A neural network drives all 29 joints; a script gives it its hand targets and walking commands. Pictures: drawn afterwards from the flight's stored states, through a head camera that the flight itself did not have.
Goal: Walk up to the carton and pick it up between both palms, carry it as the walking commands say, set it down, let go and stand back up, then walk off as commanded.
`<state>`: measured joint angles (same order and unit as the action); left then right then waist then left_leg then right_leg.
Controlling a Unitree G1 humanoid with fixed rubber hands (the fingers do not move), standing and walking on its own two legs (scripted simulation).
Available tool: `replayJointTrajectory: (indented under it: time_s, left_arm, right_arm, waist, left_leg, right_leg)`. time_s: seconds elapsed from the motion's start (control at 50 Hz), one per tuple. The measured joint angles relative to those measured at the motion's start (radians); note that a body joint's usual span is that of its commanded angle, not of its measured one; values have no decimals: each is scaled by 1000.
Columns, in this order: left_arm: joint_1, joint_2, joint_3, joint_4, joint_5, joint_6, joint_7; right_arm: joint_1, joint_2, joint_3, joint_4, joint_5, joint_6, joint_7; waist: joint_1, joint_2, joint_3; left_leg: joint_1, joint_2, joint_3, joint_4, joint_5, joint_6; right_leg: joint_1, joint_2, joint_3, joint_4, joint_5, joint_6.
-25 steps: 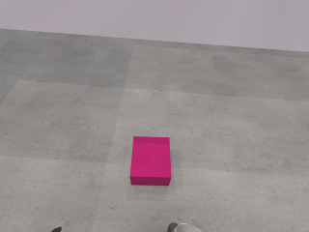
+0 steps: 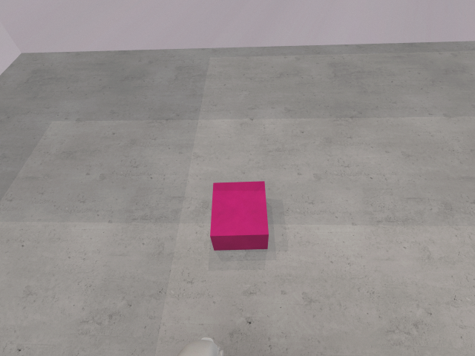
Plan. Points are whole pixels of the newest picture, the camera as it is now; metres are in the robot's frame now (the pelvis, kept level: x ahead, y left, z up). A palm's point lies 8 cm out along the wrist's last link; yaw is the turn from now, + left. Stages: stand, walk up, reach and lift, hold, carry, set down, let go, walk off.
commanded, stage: walk off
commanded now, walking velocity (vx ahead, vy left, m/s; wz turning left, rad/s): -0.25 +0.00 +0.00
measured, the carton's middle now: (239, 215) +0.77 +0.01 -0.70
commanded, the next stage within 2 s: stand in 1.46 s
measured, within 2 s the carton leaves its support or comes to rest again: neither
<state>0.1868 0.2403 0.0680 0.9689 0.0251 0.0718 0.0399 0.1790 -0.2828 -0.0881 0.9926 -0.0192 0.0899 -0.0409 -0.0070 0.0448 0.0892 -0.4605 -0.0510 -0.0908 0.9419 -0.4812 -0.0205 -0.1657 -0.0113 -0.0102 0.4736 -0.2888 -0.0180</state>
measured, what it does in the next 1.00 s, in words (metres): walks backwards: left foot, then right foot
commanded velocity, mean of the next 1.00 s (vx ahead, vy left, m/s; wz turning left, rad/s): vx -0.25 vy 0.00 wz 0.00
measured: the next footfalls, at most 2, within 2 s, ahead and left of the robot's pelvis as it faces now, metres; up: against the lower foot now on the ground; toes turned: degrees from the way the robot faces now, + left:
left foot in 0.36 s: -0.11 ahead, +0.14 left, +0.00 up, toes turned +3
right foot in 0.82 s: -0.25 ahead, -0.10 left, +0.00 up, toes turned +0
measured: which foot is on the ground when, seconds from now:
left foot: up 0.00-0.34, down 0.36-0.82, up 0.84-1.00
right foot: down 0.00-0.36, up 0.38-0.80, down 0.82-1.00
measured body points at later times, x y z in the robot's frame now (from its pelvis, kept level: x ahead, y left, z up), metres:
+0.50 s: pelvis -0.15 +0.04 +0.00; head -0.12 +0.08 +0.45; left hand -0.11 +0.32 -0.16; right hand -0.08 -0.24 -0.12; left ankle -0.15 +0.14 -0.74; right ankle -0.16 -0.12 -0.64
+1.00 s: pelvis -0.29 -0.01 +0.00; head -0.26 -0.04 +0.45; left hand -0.22 +0.27 -0.11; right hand -0.26 -0.28 -0.16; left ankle -0.33 +0.15 -0.62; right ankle -0.29 -0.10 -0.74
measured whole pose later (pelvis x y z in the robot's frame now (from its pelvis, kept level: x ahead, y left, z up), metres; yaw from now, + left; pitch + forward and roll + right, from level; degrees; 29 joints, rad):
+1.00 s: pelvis -0.29 -0.01 +0.00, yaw +1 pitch -1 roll +3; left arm 0.18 0.22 0.06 0.91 0.02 0.07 0.04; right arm 0.23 -0.29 -0.10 0.99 -0.02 0.08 -0.03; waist -0.02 0.05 0.08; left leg -0.50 -0.10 -0.11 1.26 -0.44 -0.05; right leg -0.21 -0.03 -0.02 0.47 -0.24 -0.03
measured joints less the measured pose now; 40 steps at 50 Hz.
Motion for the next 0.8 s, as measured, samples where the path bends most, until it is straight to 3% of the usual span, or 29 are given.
replayJointTrajectory:
  time_s: [0.06,0.12,0.2,0.28,0.36,0.38,0.42,0.48,0.54,0.66,0.74,0.8]
  left_arm:
    - [-14,-5,-8,-17,-2,6,4]
    - [-49,-8,-14,-40,-6,-3,9]
    - [-82,-7,-20,-54,-4,-16,13]
    - [-87,4,-17,-41,3,-13,3]
    - [-62,27,-4,-17,-4,-1,-9]
    - [-50,33,2,-10,-5,4,-7]
    - [-26,41,11,0,-6,19,-6]
    - [1,52,25,10,-6,21,-15]
    - [29,58,35,22,-1,18,-14]
    - [39,41,32,15,-15,27,-2]
    - [21,18,23,-3,-27,23,1]
    - [18,4,16,-11,-29,9,-1]
  right_arm:
    - [24,-8,-10,9,-2,-1,8]
    - [48,-10,-16,20,-1,0,8]
    - [53,3,-13,14,8,5,3]
    - [36,25,-3,-2,18,1,1]
    - [38,40,6,-14,13,-21,4]
    - [41,46,9,-16,8,-23,7]
    - [48,54,16,-24,-6,-24,9]
    - [39,59,26,-40,-8,-20,5]
    - [1,60,32,-67,2,-26,-1]
    - [-58,57,39,-86,3,-46,-8]
    - [-61,49,35,-66,-6,-40,2]
    - [-46,36,26,-45,-5,-27,8]
  waist:
    - [-11,2,-1]
    - [-14,-2,1]
    - [-11,-22,7]
    - [-2,-51,13]
    - [5,-82,10]
    - [9,-92,10]
    - [7,-89,4]
    - [15,-90,-1]
    - [22,-92,-3]
    - [19,-72,3]
    - [10,-45,8]
    - [6,-22,4]
  left_leg:
    - [-30,-37,-16,246,12,-18]
    - [12,-36,-7,290,22,-50]
    - [118,-6,29,112,-27,-70]
    - [225,31,78,-150,-38,-56]
    - [326,46,103,-460,141,-13]
    - [311,43,107,-451,157,9]
    - [288,60,104,-437,173,38]
    - [275,78,102,-462,211,44]
    - [255,82,106,-475,242,48]
    - [205,84,113,-486,299,51]
    - [167,84,118,-494,343,42]
    - [129,85,121,-489,376,25]
  right_leg:
    - [-17,-14,-3,-9,28,-1]
    - [-43,-22,-7,-5,51,-4]
    - [-81,-31,-11,-1,83,-1]
    - [-120,-35,-16,0,122,11]
    - [-180,-39,-19,37,138,33]
    - [-212,-32,-3,104,31,37]
    - [-283,31,68,339,-147,33]
    - [-334,98,122,643,-160,37]
    - [-307,107,123,766,-147,73]
    - [-152,65,73,545,-218,108]
    - [-62,34,26,315,-238,87]
    - [9,22,0,95,-122,56]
